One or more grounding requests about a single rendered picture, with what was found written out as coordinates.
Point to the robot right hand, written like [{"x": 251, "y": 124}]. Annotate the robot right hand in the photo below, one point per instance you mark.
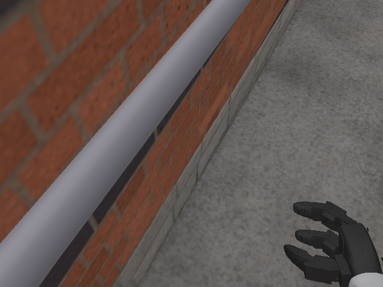
[{"x": 350, "y": 253}]

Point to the robot right forearm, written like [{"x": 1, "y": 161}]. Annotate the robot right forearm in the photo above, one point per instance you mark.
[{"x": 367, "y": 280}]

